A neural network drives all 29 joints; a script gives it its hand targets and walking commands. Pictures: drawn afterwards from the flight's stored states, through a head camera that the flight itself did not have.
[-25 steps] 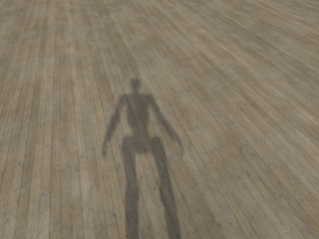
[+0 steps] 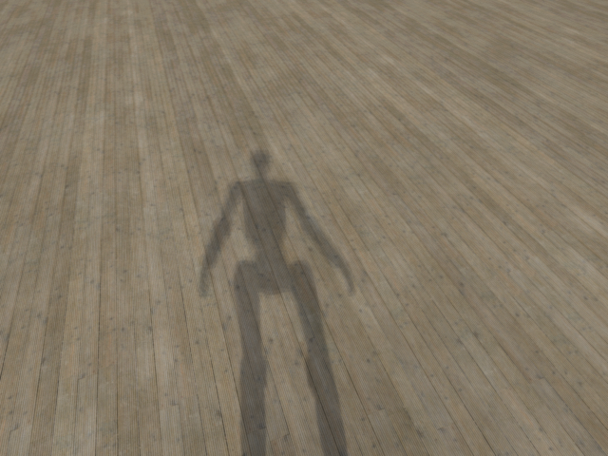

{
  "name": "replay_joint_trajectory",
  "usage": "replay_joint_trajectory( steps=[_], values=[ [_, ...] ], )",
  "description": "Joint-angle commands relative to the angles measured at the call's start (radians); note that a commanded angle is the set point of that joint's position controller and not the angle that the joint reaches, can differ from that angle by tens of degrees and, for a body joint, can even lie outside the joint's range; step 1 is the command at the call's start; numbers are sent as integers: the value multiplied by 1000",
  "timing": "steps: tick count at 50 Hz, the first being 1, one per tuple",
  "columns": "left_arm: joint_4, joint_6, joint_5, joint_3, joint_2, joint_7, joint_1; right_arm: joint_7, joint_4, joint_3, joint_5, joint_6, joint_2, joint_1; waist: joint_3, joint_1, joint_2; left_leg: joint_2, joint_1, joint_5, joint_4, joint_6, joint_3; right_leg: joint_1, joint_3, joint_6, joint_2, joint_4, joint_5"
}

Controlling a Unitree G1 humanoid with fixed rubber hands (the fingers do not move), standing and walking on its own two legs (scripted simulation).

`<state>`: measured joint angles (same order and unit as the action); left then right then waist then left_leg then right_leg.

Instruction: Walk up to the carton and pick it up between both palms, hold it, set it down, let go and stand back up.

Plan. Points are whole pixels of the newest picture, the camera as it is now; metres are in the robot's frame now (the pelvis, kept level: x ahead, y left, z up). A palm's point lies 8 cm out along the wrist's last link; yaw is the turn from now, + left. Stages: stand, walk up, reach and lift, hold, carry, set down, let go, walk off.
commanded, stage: stand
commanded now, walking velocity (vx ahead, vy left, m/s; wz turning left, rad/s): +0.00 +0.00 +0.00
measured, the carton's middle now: out of the picture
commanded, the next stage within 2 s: walk up in 0.82 s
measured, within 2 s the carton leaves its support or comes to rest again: neither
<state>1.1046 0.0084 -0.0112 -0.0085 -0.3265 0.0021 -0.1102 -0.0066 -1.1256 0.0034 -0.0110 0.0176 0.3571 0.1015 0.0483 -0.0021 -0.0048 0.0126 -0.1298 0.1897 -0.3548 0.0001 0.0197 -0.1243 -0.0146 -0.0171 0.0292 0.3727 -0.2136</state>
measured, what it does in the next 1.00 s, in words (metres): stands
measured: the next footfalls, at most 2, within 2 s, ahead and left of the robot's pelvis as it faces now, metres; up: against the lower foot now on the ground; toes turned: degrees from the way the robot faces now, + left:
right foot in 1.30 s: +0.00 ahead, -0.19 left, +0.00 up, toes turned +15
left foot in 1.70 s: -0.12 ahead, -0.01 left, +0.00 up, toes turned +29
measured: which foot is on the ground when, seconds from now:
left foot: down 0.00-1.00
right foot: down 0.00-1.00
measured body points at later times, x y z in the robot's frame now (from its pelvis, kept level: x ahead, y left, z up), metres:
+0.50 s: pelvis +0.00 -0.01 +0.00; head +0.01 -0.02 +0.45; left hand +0.07 +0.29 -0.13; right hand +0.08 -0.31 -0.14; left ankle +0.00 +0.12 -0.75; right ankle -0.01 -0.13 -0.75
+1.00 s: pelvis +0.00 -0.02 +0.00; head +0.02 -0.02 +0.45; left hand +0.07 +0.28 -0.13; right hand +0.07 -0.32 -0.13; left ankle +0.00 +0.12 -0.75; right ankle -0.01 -0.13 -0.75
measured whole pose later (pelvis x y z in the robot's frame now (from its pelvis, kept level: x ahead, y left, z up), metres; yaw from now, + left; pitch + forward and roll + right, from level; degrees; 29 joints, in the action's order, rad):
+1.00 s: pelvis +0.00 -0.02 +0.00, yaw +0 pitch -2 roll +0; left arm 1.12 0.01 -0.01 0.00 -0.34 0.00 -0.13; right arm 0.00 -1.12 -0.01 -0.01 0.01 0.35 0.12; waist 0.06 0.01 0.00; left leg -0.02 -0.12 0.19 -0.34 -0.03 0.02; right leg -0.12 -0.01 0.01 0.00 0.35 -0.20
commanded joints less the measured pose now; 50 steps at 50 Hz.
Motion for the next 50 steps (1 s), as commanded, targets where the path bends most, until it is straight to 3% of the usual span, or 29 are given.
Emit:
replay_joint_trajectory(
  steps=[1, 2, 3, 4, 6, 7, 9, 10, 13, 15, 16, 19, 20, 21, 22, 23, 24, 26, 27, 29, 32, 34, 35, 37, 39, 43, 44, 47, 50],
  values=[
    [-50, 27, -12, 42, -238, -11, 21, 11, 50, 37, -9, 24, 176, -21, -69, 21, 57, -134, 7, -130, 51, 25, 88, 7, 84, 46, 96, -65, 107],
    [-62, 20, -6, 45, -229, -12, 23, 10, 51, 40, 0, 22, 210, 12, -99, 22, 65, -131, 24, -177, 53, 23, 88, 15, 92, 40, 94, -60, 154],
    [-66, 19, -2, 35, -224, -14, 29, 13, 49, 29, -1, 14, 195, -36, -79, -5, 34, -126, 13, -200, 50, 23, 83, 16, 86, 41, 90, -69, 128],
    [-67, 27, 9, 35, -215, -13, 19, 16, 48, 40, -3, 21, 230, -29, -121, -1, -26, -124, 18, -188, 54, 26, 88, 37, 99, 46, 116, -69, 128],
    [-69, 29, -7, 39, -232, -16, 54, 22, 61, 31, 3, 18, 180, -57, -79, 1, 18, -130, 11, -197, 38, 23, 82, 15, 97, 40, 97, -84, 138],
    [-74, 31, 13, 33, -215, -10, 31, 22, 64, 37, -9, 13, 202, -42, -108, -23, -19, -123, -6, -210, 42, 24, 76, 44, 102, 39, 111, -72, 136],
    [-53, 30, 1, 35, -256, -9, 56, 19, 76, 24, 13, 15, 170, -68, -92, 8, 58, -144, 14, -230, 40, 25, 98, 27, 90, 49, 104, -62, 187],
    [-58, 27, -3, 44, -241, -18, 24, 18, 59, 34, 1, 17, 189, -41, -120, -3, -19, -128, 5, -243, 50, 21, 75, 77, 102, 45, 109, -54, 204],
    [-58, 19, 5, 36, -254, -19, 69, 22, 50, 33, 4, 18, 197, -70, -65, 8, 34, -124, -5, -159, 44, 22, 80, 12, 94, 53, 106, -77, 163],
    [-48, 24, 1, 47, -247, -15, 36, 16, 55, 22, 9, 10, 184, -46, -57, 3, -9, -131, -6, -142, 61, 24, 91, 7, 97, 49, 97, -72, 136],
    [-44, 24, 5, 37, -227, -13, 14, 13, 38, 28, 0, 11, 190, -14, -112, -5, 50, -134, 8, -130, 67, 24, 100, 51, 88, 46, 101, -74, 99],
    [-60, 27, 1, 47, -236, -11, 62, 12, 42, 30, -2, 18, 216, -59, -50, -4, -85, -133, -13, -108, 56, 21, 84, 9, 118, 52, 112, -96, 96],
    [-56, 31, -9, 45, -239, -17, 35, 15, 49, 31, 2, 13, 186, -39, -33, 4, -21, -136, -27, -97, 71, 23, 94, 4, 115, 55, 107, -87, 98],
    [-47, 25, 2, 31, -225, -15, 25, 12, 50, 32, -1, 11, 193, -72, -51, 0, -20, -125, -7, -92, 70, 17, 97, 1, 99, 42, 93, -94, 93],
    [-42, 26, -2, 47, -259, -14, 23, 14, 68, 29, 4, 14, 197, -56, -106, 10, 106, -139, 39, -107, 67, 21, 86, -6, 95, 48, 91, -91, 82],
    [-57, 24, 1, 33, -222, -10, 64, 19, 62, 22, 9, 15, 179, -53, -98, -4, 100, -139, 25, -128, 42, 23, 104, 8, 96, 51, 86, -101, 80],
    [-45, 29, -1, 31, -204, -9, 13, 13, 41, 36, 1, 16, 226, -64, -91, -9, 10, -143, 49, -112, 57, 26, 89, -1, 96, 41, 97, -100, 95],
    [-40, 29, 8, 45, -227, -18, 22, 9, 36, 40, -16, 19, 215, -24, -74, 15, -33, -120, 3, -123, 76, 25, 68, 33, 118, 49, 107, -72, 169],
    [-50, 35, 10, 35, -227, -16, 4, 16, 44, 21, -18, 19, 168, -18, -55, -7, -1, -135, 3, -140, 51, 30, 87, 24, 115, 50, 104, -95, 146],
    [-44, 31, -9, 44, -237, -16, -1, 17, 38, 34, 1, 19, 209, -2, -101, 18, 72, -138, 51, -161, 52, 22, 86, 17, 112, 52, 97, -77, 171],
    [-50, 23, 0, 42, -229, -16, 25, 15, 49, 39, -2, 19, 223, -24, -78, 5, -14, -124, 26, -116, 66, 13, 78, -6, 117, 44, 105, -86, 140],
    [-48, 28, -8, 44, -228, -15, 7, 15, 46, 34, -6, 18, 212, -50, -80, -8, 54, -138, 33, -167, 54, 19, 92, 2, 101, 50, 91, -85, 137],
    [-37, 27, 6, 36, -221, -11, 12, 18, 51, 40, -3, 7, 235, -29, -41, -6, -13, -130, 10, -136, 76, 14, 84, -12, 96, 38, 91, -88, 119],
    [-53, 33, 3, 33, -209, -11, 27, 16, 57, 42, -5, 10, 227, -42, -39, -12, -16, -124, 5, -99, 76, 9, 80, -17, 107, 37, 90, -94, 91],
    [-47, 33, -11, 33, -207, -17, 25, 10, 58, 36, 2, 10, 190, -14, -58, 3, 54, -131, -4, -37, 69, 21, 95, -14, 105, 44, 98, -96, 44],
    [-44, 32, 8, 40, -233, -12, 18, 18, 51, 22, 0, 6, 163, 19, -53, 6, 19, -126, 4, -117, 65, 15, 76, 9, 128, 50, 100, -80, 160],
    [-45, 35, -2, 43, -221, -9, 6, 22, 39, 32, -1, 17, 222, 15, -88, -5, -31, -132, 23, -144, 47, 24, 74, 36, 130, 58, 104, -90, 167],
    [-35, 30, -2, 48, -262, -17, 10, 12, 63, 21, 2, 10, 179, -13, -141, 25, -7, -142, 69, -209, 43, 14, 84, 39, 107, 48, 94, -52, 244],
    [-48, 24, 2, 48, -233, -18, 32, 23, 47, 19, 3, 11, 189, -11, -70, -9, 22, -142, 4, -178, 44, 24, 82, 37, 106, 54, 97, -63, 210]
  ],
)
